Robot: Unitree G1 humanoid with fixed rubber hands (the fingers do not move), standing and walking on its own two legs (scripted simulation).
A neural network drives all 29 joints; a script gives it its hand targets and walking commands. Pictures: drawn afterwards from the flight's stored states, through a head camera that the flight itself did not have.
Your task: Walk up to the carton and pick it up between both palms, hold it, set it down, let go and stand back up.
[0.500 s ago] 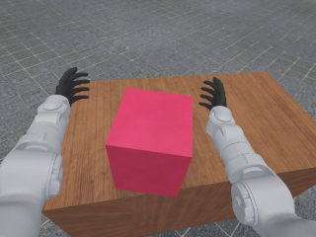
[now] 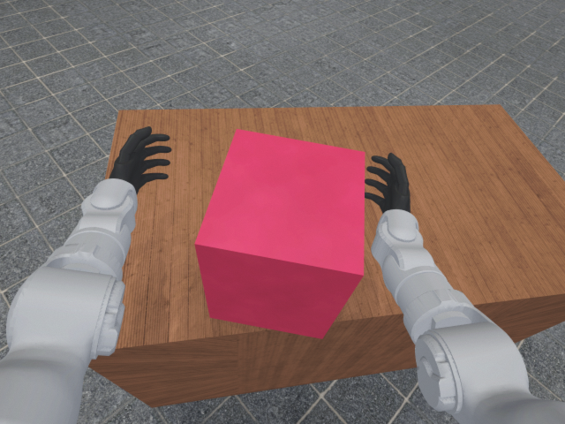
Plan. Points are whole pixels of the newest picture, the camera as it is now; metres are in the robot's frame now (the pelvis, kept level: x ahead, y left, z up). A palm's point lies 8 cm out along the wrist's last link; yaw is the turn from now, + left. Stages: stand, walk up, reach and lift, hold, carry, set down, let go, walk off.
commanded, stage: reach and lift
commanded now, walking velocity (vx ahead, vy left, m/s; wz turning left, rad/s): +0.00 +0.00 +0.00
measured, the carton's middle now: (282, 240) +0.40 -0.03 -0.01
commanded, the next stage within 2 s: none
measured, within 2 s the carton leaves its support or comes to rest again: leaves its support in 2.00 s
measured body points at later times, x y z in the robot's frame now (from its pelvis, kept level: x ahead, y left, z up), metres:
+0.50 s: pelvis +0.00 +0.00 +0.00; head +0.05 +0.04 +0.44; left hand +0.47 +0.15 +0.07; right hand +0.40 -0.18 +0.07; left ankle +0.01 +0.09 -0.74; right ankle -0.01 -0.15 -0.74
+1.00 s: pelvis -0.01 +0.00 +0.00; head +0.07 +0.04 +0.44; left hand +0.47 +0.13 +0.05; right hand +0.39 -0.16 +0.05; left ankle +0.01 +0.09 -0.74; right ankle -0.01 -0.15 -0.74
